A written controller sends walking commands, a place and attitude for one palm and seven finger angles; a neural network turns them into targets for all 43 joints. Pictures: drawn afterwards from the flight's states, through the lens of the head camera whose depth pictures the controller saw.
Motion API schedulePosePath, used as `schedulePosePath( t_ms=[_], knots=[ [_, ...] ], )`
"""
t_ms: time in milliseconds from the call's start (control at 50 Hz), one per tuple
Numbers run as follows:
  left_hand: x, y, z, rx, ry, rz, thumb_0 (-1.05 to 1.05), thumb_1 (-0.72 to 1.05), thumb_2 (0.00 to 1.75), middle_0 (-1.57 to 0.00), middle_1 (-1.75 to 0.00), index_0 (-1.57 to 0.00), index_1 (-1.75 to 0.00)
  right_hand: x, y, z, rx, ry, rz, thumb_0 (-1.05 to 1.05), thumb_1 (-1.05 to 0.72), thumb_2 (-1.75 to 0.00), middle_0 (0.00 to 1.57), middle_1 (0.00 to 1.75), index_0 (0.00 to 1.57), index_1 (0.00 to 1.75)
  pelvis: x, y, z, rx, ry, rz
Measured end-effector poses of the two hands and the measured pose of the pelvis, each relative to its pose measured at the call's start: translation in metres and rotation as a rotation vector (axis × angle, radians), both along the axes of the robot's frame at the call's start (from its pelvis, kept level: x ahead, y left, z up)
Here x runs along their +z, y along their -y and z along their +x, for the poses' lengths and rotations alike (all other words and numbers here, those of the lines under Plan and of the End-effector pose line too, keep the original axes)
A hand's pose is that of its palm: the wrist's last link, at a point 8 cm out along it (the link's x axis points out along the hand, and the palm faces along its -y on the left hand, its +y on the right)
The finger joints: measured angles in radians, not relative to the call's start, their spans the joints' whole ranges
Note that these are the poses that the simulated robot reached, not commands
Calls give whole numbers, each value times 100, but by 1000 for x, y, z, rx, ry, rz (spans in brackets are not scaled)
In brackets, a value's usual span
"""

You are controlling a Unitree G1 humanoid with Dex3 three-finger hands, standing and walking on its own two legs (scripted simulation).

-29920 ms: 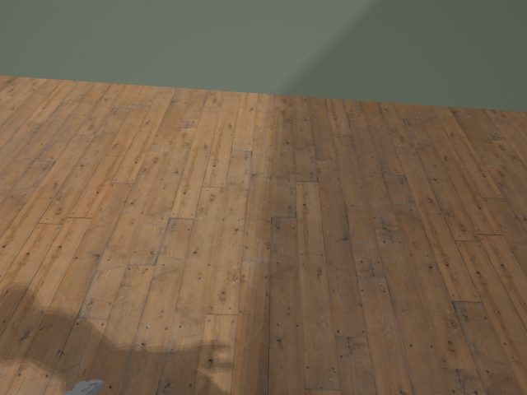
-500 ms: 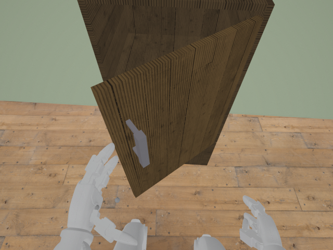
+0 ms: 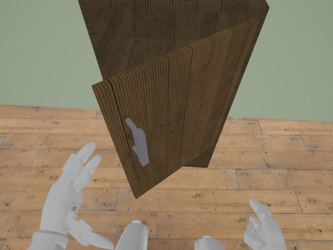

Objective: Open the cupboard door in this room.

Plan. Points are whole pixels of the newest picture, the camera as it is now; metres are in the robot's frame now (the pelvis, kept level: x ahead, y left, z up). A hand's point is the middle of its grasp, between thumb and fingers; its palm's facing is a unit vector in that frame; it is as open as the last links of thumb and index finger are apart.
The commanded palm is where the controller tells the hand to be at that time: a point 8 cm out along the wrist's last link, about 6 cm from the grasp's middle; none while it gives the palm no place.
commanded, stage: draw the hand back to the body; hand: left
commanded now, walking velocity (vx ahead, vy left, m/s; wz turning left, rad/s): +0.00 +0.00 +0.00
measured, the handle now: (137, 143) +0.35 +0.10 +0.06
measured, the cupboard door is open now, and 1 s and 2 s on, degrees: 40 40 40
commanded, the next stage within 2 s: step back with the hand held close in 1.42 s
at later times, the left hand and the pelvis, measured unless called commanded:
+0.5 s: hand (41, 186) +0.20 +0.22 +0.15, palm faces +0.18 -0.93 -0.32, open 15.3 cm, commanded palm +0.17 +0.27 +0.18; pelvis +0.02 +0.01 +0.07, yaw +0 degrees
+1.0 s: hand out of the picture +0.24 +0.27 +0.26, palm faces +0.42 -0.81 -0.41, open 9.5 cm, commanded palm +0.19 +0.31 +0.28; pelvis +0.05 +0.01 +0.11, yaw -1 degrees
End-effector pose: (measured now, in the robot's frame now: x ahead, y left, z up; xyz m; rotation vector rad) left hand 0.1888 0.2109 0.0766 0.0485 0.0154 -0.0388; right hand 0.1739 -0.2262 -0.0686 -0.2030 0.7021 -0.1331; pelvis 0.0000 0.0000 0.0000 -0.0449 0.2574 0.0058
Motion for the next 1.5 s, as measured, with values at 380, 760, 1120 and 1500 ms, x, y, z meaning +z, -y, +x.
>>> schedulePosePath(
  t_ms=[380, 760, 1120, 1500],
  knots=[
    [71, -36, -13, 49, 11, 63, -1, -45, 32, -16, -30, -16, -30, 61, -15, 13, 21, 102, 4, 2, -90, -90, 20, 30, 20, 30, 45, -9, 11, 13, 107, -2],
    [149, -79, -3, 395, -15, 370, 0, 11, 56, -18, -30, -18, -31, 98, -32, 34, 46, 82, -7, 2, -90, -90, 20, 30, 20, 30, 96, -19, 39, -12, 251, 30],
    [216, -95, 12, 488, 196, 421, 1, 73, 82, -20, -30, -21, -31, 114, -18, 55, 66, 81, -10, 2, -90, -90, 20, 30, 20, 30, 112, -8, 49, -27, 320, 37],
    [209, -78, 8, 463, 163, 405, 2, 89, 89, -21, -30, -21, -31, 110, 4, 42, 32, 45, -14, 2, -90, -90, 20, 30, 20, 30, 115, 5, 45, -30, 340, 36]
  ],
)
